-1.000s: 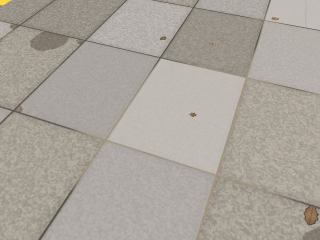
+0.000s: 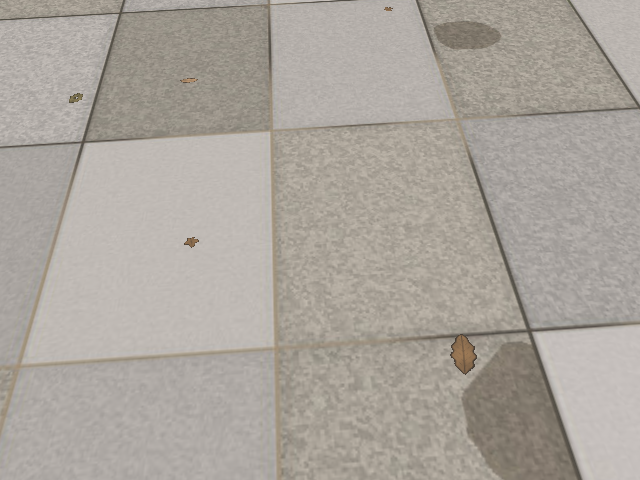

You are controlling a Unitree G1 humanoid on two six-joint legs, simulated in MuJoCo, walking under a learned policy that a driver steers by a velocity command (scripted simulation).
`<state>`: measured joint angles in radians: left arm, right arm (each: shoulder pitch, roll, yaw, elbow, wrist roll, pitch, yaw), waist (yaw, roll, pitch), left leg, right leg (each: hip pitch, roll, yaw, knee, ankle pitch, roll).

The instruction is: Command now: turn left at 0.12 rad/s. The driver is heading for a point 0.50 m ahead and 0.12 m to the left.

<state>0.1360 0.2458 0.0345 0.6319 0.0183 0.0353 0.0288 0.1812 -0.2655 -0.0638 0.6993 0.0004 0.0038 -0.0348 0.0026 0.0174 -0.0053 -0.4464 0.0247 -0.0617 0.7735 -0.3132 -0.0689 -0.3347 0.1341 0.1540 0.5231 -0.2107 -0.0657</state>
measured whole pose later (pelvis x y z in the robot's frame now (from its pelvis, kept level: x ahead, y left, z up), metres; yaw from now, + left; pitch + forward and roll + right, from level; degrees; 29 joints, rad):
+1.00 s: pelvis +0.00 +0.03 +0.00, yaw +22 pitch +1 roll +0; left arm 0.28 0.29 0.05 0.77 -0.04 0.01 0.00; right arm 0.22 -0.23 -0.03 0.64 0.00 -0.03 -0.02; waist 0.02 -0.02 -0.02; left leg -0.20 0.01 0.03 0.49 -0.32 0.03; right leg -0.40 -0.02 0.00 0.93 -0.46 -0.01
